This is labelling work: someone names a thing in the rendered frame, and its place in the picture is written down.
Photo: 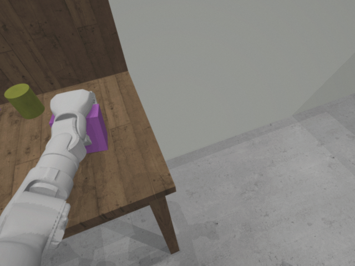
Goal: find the sponge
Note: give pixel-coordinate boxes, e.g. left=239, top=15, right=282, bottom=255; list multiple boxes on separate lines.
left=49, top=104, right=108, bottom=154

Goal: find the left robot hand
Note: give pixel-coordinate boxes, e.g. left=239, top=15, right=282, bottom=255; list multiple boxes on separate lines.
left=50, top=89, right=98, bottom=146

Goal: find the table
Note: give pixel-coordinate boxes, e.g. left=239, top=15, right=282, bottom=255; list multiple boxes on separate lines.
left=0, top=0, right=180, bottom=254

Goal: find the robot left forearm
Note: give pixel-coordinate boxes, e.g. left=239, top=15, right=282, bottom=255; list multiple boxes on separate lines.
left=0, top=110, right=87, bottom=233

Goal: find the robot left upper arm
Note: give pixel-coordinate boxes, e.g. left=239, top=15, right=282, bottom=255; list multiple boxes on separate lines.
left=0, top=191, right=70, bottom=266

